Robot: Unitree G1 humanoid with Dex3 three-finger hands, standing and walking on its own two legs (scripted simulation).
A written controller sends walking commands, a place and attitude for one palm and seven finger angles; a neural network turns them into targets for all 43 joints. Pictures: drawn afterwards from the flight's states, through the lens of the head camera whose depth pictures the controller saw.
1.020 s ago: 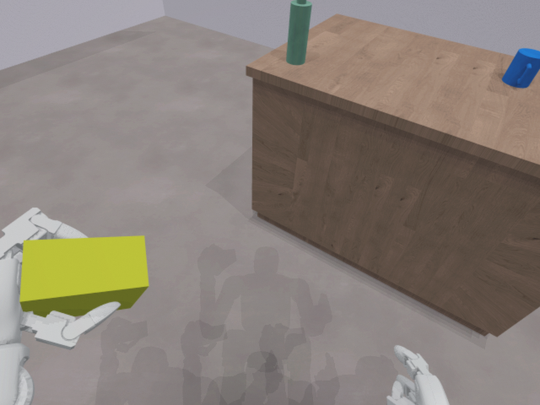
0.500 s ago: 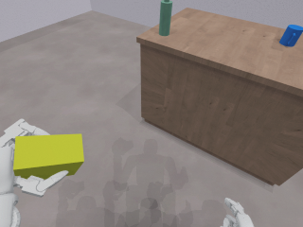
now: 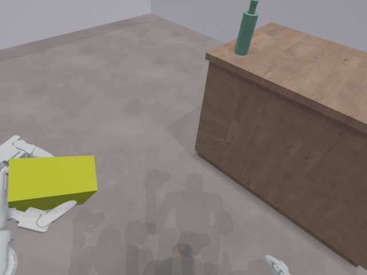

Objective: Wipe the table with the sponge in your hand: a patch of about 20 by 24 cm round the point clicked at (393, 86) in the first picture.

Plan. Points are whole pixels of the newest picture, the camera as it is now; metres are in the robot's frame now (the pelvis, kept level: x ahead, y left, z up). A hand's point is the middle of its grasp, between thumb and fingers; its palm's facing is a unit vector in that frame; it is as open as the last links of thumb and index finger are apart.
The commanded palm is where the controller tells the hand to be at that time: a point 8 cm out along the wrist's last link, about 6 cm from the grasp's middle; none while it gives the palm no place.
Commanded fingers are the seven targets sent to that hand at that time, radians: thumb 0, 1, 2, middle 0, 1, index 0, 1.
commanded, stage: walk to a spot facing it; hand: left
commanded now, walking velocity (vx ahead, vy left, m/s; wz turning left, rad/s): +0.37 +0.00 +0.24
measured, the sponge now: (64, 184) +0.23 +0.22 +0.15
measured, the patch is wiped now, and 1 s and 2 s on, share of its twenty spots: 0.00 0.00 0.00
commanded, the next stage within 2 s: none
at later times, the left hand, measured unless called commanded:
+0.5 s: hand (107, 139) +0.31 +0.17 +0.17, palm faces +0.46 -0.73 -0.50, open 10.0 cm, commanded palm +0.25 +0.22 +0.19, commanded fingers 0.00 0.10 1.30 -1.20 -1.60 -1.20 -1.60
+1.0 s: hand (87, 104) +0.38 +0.23 +0.19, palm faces +0.62 -0.63 -0.46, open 10.0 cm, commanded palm +0.29 +0.24 +0.19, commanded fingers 0.00 0.10 1.30 -1.20 -1.60 -1.20 -1.60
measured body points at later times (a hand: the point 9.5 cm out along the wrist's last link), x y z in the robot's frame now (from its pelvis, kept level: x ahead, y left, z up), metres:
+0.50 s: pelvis +0.13 -0.08 +0.00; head +0.15 -0.10 +0.45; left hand +0.28 +0.21 +0.20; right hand +0.32 -0.32 -0.10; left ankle +0.08 +0.05 -0.61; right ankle +0.14 -0.15 -0.73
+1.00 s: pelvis +0.24 -0.08 -0.01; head +0.27 -0.04 +0.44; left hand +0.35 +0.26 +0.21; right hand +0.49 -0.20 -0.09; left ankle +0.29 +0.04 -0.73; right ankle +0.27 -0.20 -0.63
